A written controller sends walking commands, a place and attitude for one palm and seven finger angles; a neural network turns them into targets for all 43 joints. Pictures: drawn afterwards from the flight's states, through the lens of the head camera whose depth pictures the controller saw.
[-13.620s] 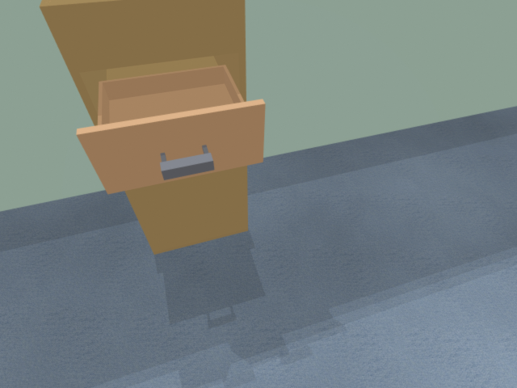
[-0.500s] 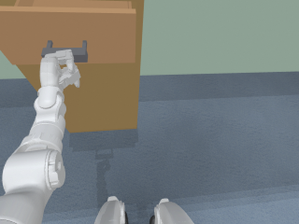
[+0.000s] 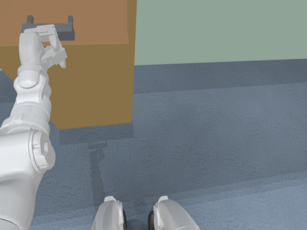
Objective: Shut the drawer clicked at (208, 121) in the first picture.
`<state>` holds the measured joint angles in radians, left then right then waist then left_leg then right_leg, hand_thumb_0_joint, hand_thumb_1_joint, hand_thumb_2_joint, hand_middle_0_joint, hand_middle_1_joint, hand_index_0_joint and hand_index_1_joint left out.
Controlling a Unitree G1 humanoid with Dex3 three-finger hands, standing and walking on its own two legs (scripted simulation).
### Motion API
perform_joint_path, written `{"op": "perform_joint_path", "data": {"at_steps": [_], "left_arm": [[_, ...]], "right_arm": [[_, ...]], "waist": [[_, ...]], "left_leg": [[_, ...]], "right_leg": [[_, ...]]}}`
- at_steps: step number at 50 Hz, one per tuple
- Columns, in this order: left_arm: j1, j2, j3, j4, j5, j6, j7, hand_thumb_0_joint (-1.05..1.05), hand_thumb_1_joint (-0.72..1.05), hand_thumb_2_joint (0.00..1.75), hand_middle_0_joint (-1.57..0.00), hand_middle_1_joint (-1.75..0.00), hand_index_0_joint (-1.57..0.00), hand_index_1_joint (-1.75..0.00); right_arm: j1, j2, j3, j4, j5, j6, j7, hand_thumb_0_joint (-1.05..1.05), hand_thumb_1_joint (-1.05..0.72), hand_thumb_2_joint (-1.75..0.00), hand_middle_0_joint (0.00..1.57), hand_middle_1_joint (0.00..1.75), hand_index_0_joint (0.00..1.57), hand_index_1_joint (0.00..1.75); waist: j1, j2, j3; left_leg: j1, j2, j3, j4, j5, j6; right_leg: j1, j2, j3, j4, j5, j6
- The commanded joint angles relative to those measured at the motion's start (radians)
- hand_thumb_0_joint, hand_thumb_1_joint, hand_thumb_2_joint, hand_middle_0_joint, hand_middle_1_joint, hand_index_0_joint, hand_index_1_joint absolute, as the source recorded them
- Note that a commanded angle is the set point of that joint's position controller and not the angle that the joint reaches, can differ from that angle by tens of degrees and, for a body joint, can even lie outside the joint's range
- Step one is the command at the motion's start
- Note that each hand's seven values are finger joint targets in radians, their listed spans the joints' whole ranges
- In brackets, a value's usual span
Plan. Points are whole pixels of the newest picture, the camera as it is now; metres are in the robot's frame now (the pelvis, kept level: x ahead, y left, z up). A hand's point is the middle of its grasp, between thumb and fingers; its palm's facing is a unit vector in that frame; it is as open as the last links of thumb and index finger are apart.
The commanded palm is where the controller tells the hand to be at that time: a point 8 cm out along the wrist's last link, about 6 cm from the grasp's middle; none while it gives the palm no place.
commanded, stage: push the drawer shut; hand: left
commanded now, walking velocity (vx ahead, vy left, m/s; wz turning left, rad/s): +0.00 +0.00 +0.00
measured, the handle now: (50, 25) +0.63 +0.20 +0.08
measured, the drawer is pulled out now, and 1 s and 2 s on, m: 0.00 0.00 0.00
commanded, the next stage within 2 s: pull the fist back off the drawer in 0.12 s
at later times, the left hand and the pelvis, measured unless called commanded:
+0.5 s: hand (58, 49) +0.55 +0.17 +0.08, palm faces +0.05 -1.00 -0.03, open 3.2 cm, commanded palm +0.54 +0.19 +0.08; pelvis -0.02 +0.01 -0.01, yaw +0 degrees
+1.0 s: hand (59, 57) +0.52 +0.17 +0.08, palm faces +0.07 -1.00 -0.01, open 3.3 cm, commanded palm +0.49 +0.20 +0.08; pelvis +0.02 +0.01 +0.01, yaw -1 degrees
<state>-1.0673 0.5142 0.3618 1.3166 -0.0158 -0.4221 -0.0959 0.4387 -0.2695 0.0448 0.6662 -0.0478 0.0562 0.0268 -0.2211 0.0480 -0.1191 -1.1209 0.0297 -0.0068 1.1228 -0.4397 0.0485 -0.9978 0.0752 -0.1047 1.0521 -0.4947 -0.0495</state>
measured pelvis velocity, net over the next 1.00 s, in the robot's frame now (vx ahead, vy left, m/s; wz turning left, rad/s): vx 0.02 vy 0.01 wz -0.02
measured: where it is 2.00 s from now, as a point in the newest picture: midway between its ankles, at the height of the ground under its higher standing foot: outside the picture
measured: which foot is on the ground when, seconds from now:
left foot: down 0.00-1.00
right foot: down 0.00-1.00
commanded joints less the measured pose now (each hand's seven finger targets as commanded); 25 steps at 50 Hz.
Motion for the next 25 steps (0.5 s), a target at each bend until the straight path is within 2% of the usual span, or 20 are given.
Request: {"op": "perform_joint_path", "data": {"at_steps": [1,3,4,7,8,10,11,13,16,17,18,20,21,25], "left_arm": [[-0.705,0.235,-0.009,-0.261,0.0,-0.057,0.026,0.0,0.9,0.9,-1.4,-1.6,-1.4,-1.6],[-0.728,0.246,-0.007,-0.262,0.0,-0.058,0.031,0.0,0.9,0.9,-1.4,-1.6,-1.4,-1.6],[-0.753,0.217,-0.032,-0.271,-0.002,-0.059,0.032,0.0,0.9,0.9,-1.4,-1.6,-1.4,-1.6],[-0.757,0.216,-0.047,-0.22,-0.004,-0.043,0.033,0.0,0.9,0.9,-1.4,-1.6,-1.4,-1.6],[-0.757,0.252,-0.025,-0.212,-0.006,-0.037,0.035,0.0,0.9,0.9,-1.4,-1.6,-1.4,-1.6],[-0.789,0.251,-0.046,-0.231,-0.003,-0.037,0.028,0.0,0.9,0.9,-1.4,-1.6,-1.4,-1.6],[-0.793,0.229,-0.063,-0.222,-0.007,-0.029,0.028,0.0,0.9,0.9,-1.4,-1.6,-1.4,-1.6],[-0.774,0.242,-0.048,-0.201,-0.012,-0.016,0.029,0.0,0.9,0.9,-1.4,-1.6,-1.4,-1.6],[-0.786,0.266,-0.034,-0.212,-0.012,-0.011,0.024,0.0,0.9,0.9,-1.4,-1.6,-1.4,-1.6],[-0.776,0.243,-0.046,-0.2,-0.012,-0.003,0.023,0.0,0.9,0.9,-1.4,-1.6,-1.4,-1.6],[-0.783,0.252,-0.041,-0.214,-0.012,-0.004,0.023,0.0,0.9,0.9,-1.4,-1.6,-1.4,-1.6],[-0.782,0.252,-0.034,-0.224,-0.009,-0.007,0.024,0.0,0.9,0.9,-1.4,-1.6,-1.4,-1.6],[-0.765,0.266,-0.013,-0.212,-0.009,-0.004,0.026,0.0,0.9,0.9,-1.4,-1.6,-1.4,-1.6],[-0.729,0.219,-0.028,-0.246,-0.01,-0.008,0.027,0.0,0.9,0.9,-1.4,-1.6,-1.4,-1.6]], "right_arm": [[0.207,-0.203,-0.061,-0.013,-0.001,-0.01,-0.012,0.0,-0.9,-0.9,0.2,0.3,0.2,0.3],[0.207,-0.206,-0.06,-0.011,-0.002,-0.016,-0.014,0.0,-0.9,-0.9,0.2,0.3,0.2,0.3],[0.207,-0.205,-0.058,-0.012,-0.003,-0.02,-0.013,0.0,-0.9,-0.9,0.2,0.3,0.2,0.3],[0.197,-0.212,-0.051,-0.007,0.001,-0.033,-0.018,0.0,-0.9,-0.9,0.2,0.3,0.2,0.3],[0.198,-0.218,-0.047,-0.009,0.002,-0.038,-0.021,0.0,-0.9,-0.9,0.2,0.3,0.2,0.3],[0.195,-0.22,-0.045,-0.012,0.005,-0.048,-0.025,0.0,-0.9,-0.9,0.2,0.3,0.2,0.3],[0.193,-0.22,-0.042,-0.01,0.005,-0.053,-0.027,0.0,-0.9,-0.9,0.2,0.3,0.2,0.3],[0.189,-0.224,-0.039,-0.015,0.004,-0.06,-0.029,0.0,-0.9,-0.9,0.2,0.3,0.2,0.3],[0.196,-0.227,-0.038,-0.021,0.004,-0.064,-0.029,0.0,-0.9,-0.9,0.2,0.3,0.2,0.3],[0.191,-0.223,-0.038,-0.025,0.004,-0.066,-0.027,0.0,-0.9,-0.9,0.2,0.3,0.2,0.3],[0.194,-0.225,-0.039,-0.023,0.002,-0.066,-0.027,0.0,-0.9,-0.9,0.2,0.3,0.2,0.3],[0.197,-0.225,-0.04,-0.029,-0.001,-0.066,-0.021,0.0,-0.9,-0.9,0.2,0.3,0.2,0.3],[0.2,-0.226,-0.042,-0.029,-0.002,-0.064,-0.019,0.0,-0.9,-0.9,0.2,0.3,0.2,0.3],[0.198,-0.225,-0.05,-0.033,-0.005,-0.059,-0.007,0.0,-0.9,-0.9,0.2,0.3,0.2,0.3]], "waist": [[-0.101,0.182,-0.487],[-0.107,0.19,-0.488],[-0.118,0.211,-0.486],[-0.133,0.19,-0.442],[-0.131,0.177,-0.439],[-0.134,0.221,-0.467],[-0.141,0.213,-0.459],[-0.137,0.199,-0.441],[-0.13,0.206,-0.471],[-0.13,0.204,-0.464],[-0.129,0.202,-0.466],[-0.117,0.229,-0.491],[-0.109,0.216,-0.489],[-0.095,0.234,-0.511]], "left_leg": [[0.533,0.008,-0.108,-0.076,0.28,0.001],[0.539,0.01,-0.116,-0.081,0.252,-0.001],[0.555,0.01,-0.122,-0.082,0.25,0.0],[0.507,0.011,-0.126,-0.087,0.159,0.002],[0.478,0.013,-0.123,-0.088,0.128,0.004],[0.502,0.015,-0.131,-0.092,0.122,0.002],[0.497,0.016,-0.135,-0.095,0.106,0.003],[0.474,0.016,-0.138,-0.099,0.071,0.003],[0.478,0.015,-0.14,-0.093,0.084,0.002],[0.463,0.01,-0.135,-0.09,0.076,0.003],[0.47,0.014,-0.142,-0.093,0.076,0.002],[0.498,0.013,-0.149,-0.092,0.093,-0.002],[0.49,0.012,-0.149,-0.092,0.094,-0.003],[0.551,0.018,-0.17,-0.105,0.108,-0.01]], "right_leg": [[-0.014,0.002,0.088,-0.155,0.199,0.026],[-0.033,0.003,0.085,-0.156,0.173,0.024],[-0.056,0.003,0.082,-0.153,0.169,0.023],[-0.083,0.001,0.082,-0.16,0.113,0.026],[-0.073,0.001,0.085,-0.161,0.093,0.027],[-0.095,-0.001,0.083,-0.153,0.089,0.024],[-0.103,-0.001,0.082,-0.153,0.08,0.026],[-0.103,-0.002,0.079,-0.152,0.062,0.025],[-0.097,-0.003,0.077,-0.144,0.067,0.023],[-0.095,-0.003,0.079,-0.146,0.064,0.023],[-0.095,-0.004,0.075,-0.142,0.065,0.023],[-0.106,-0.002,0.071,-0.132,0.073,0.018],[-0.098,-0.002,0.068,-0.131,0.074,0.017],[-0.122,-0.004,0.059,-0.124,0.086,0.015]]}}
